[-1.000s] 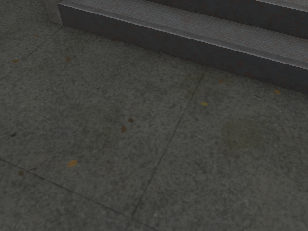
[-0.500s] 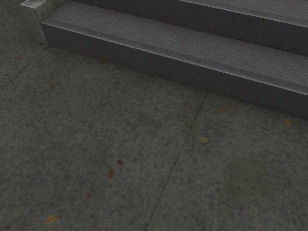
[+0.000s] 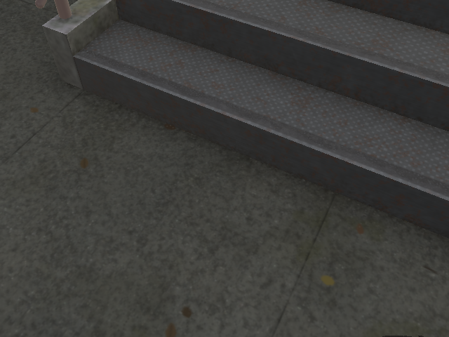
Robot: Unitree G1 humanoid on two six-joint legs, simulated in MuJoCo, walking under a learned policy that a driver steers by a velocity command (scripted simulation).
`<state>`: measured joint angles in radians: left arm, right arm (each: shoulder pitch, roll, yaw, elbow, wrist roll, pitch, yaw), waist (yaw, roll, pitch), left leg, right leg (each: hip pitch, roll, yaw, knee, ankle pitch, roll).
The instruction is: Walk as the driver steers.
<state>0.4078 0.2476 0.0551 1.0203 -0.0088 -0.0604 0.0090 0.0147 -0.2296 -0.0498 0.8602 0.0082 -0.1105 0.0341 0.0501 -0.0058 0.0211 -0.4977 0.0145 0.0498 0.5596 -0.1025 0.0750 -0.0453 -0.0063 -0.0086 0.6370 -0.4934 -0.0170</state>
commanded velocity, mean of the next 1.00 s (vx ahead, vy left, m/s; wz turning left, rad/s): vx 0.50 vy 0.00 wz -0.49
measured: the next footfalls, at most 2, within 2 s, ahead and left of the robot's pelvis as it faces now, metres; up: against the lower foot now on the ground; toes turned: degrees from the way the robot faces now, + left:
right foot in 0.54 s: +0.42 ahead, -0.16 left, +0.00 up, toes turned -19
left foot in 1.04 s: +0.76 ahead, -0.11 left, +0.00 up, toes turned -36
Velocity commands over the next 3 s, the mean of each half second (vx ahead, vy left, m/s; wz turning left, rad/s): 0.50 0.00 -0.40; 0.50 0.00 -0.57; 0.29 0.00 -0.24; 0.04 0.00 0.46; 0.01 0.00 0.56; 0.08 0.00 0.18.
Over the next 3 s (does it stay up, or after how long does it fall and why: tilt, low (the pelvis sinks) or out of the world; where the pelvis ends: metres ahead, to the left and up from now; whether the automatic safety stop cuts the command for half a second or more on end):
stays up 0.68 -0.14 0.01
